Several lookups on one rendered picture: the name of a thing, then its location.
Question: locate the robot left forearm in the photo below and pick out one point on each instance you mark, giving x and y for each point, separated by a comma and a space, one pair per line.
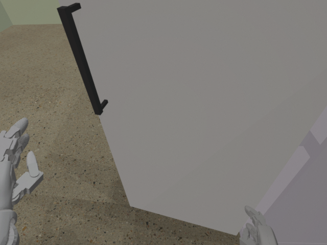
8, 232

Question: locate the fridge door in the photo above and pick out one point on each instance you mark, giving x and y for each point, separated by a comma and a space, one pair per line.
207, 99

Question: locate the handle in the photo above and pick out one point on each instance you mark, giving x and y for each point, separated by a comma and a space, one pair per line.
65, 13

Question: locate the right robot hand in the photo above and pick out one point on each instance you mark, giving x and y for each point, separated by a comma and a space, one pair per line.
262, 235

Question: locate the left robot hand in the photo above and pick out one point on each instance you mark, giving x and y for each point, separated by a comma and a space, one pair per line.
11, 146

